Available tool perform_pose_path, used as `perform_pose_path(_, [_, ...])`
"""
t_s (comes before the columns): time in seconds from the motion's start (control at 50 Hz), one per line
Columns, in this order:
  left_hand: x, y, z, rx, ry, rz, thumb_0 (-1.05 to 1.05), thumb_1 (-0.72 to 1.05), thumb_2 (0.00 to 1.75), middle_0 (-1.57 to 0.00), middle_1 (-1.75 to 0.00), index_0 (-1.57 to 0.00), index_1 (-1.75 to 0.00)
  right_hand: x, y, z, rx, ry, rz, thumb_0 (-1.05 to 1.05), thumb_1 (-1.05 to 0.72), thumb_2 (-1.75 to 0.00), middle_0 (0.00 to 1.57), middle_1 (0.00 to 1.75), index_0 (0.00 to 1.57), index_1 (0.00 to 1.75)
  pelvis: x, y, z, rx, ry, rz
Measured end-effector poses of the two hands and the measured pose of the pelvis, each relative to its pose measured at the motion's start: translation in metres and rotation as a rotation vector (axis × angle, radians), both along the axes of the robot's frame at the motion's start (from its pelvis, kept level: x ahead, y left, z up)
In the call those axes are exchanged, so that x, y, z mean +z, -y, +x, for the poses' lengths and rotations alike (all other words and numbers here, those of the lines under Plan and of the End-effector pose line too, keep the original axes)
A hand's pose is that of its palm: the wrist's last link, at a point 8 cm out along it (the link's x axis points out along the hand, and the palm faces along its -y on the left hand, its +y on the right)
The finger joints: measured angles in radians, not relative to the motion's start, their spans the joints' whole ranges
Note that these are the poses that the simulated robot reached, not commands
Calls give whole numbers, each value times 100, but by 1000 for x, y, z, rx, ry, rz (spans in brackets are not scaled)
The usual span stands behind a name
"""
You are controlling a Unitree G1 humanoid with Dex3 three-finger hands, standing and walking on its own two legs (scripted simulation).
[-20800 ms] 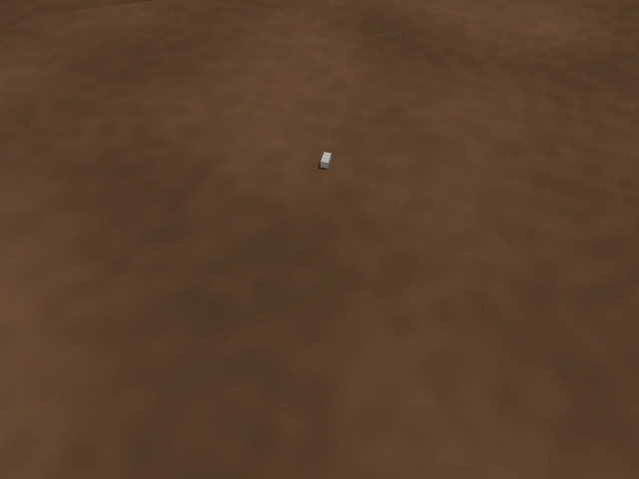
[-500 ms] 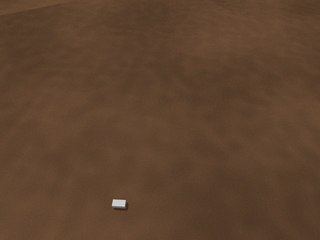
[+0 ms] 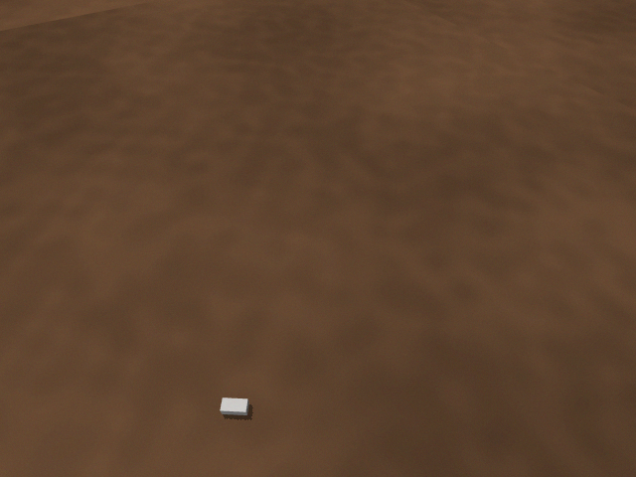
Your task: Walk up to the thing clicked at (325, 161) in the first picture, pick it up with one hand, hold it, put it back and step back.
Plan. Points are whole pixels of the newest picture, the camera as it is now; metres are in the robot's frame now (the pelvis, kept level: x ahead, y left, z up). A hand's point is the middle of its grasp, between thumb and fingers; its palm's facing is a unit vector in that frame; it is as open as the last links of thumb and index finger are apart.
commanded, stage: stand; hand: left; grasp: from above
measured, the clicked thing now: (234, 406) +0.42 +0.24 -0.77
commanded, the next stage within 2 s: rise first in 0.06 s
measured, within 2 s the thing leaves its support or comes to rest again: neither
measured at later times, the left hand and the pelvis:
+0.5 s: hand out of the picture +0.14 +0.26 -0.18, palm faces -0.07 -0.92 -0.38, open 10.1 cm; pelvis -0.02 +0.01 -0.03, yaw +0 degrees
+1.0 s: hand out of the picture +0.12 +0.26 -0.24, palm faces -0.20 -0.86 -0.47, open 11.9 cm; pelvis -0.01 +0.02 -0.10, yaw +0 degrees
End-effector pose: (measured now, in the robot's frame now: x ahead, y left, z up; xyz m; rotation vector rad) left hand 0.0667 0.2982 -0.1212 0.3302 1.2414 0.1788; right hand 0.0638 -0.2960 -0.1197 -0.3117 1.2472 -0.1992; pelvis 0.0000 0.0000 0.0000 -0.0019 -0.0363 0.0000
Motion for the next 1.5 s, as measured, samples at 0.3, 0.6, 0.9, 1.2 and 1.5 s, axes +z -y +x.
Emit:
perform_pose_path(0.3, [-3,3,37,23,112,-18,1,78,87,-26,-39,-25,-40,-2,-19,9,1,127,21,1,-89,-90,20,30,20,30,-8,-2,-13,18,-65,-4])
perform_pose_path(0.6, [-32,-4,65,-92,91,55,1,-7,74,-40,-69,-40,-70,-24,-52,23,-11,250,80,1,-92,-90,20,30,20,30,-42,-10,-13,1,-213,-9])
perform_pose_path(0.9, [-69,-6,58,-191,105,112,0,-21,69,-49,-65,-47,-67,-53,-61,79,75,401,53,1,-94,-91,20,30,20,30,-90,-15,-12,5,-330,-31])
perform_pose_path(1.2, [-119,-12,66,-350,105,196,0,-25,70,-48,-66,-46,-68,-102,-72,100,153,464,74,1,-96,-91,20,30,20,30,-144,-16,-23,6,-455,-45])
perform_pose_path(1.5, [-247,-11,152,-738,267,423,0,-29,78,-40,-72,-39,-74,-258,-43,58,148,309,60,1,-94,-91,20,30,20,30,-272,-10,-65,-25,-616,-41])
